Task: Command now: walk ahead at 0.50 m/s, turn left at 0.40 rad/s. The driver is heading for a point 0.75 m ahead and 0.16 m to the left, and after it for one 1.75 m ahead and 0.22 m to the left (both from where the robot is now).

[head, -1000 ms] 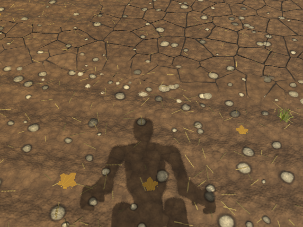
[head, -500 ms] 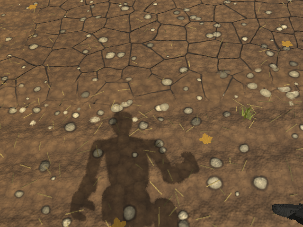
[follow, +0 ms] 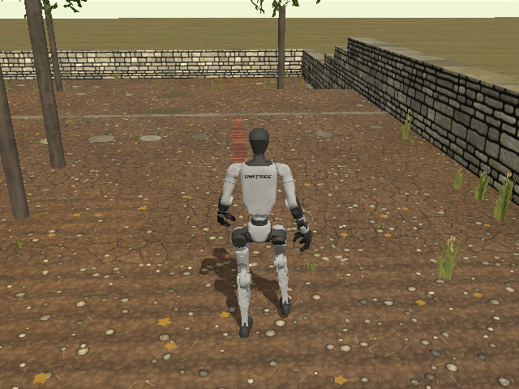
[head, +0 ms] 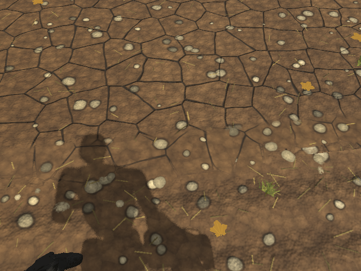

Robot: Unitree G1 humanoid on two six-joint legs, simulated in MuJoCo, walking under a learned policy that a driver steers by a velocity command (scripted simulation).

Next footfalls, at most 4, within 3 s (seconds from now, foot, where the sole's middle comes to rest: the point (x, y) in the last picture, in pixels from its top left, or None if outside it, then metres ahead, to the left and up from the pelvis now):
0.16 right None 0.27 -0.14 -0.78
0.66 left None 0.47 0.19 -0.78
1.18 right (137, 183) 0.83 0.14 -0.78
1.62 left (83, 197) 0.78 0.35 -0.78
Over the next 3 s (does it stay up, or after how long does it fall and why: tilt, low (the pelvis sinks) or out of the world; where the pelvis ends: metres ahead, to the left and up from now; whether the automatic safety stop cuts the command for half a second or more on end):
stays up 0.72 0.24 -0.02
